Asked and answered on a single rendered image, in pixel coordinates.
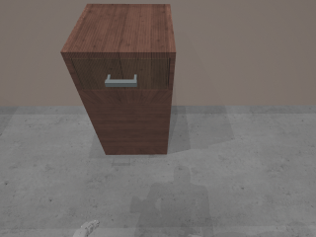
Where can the handle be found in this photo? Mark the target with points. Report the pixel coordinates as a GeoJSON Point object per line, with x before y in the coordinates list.
{"type": "Point", "coordinates": [121, 82]}

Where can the cabinet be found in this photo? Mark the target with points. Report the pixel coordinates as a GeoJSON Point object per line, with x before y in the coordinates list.
{"type": "Point", "coordinates": [126, 121]}

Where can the left robot hand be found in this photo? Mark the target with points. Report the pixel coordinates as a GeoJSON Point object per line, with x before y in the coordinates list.
{"type": "Point", "coordinates": [86, 229]}

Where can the drawer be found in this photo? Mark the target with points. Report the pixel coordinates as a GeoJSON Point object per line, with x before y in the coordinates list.
{"type": "Point", "coordinates": [151, 72]}

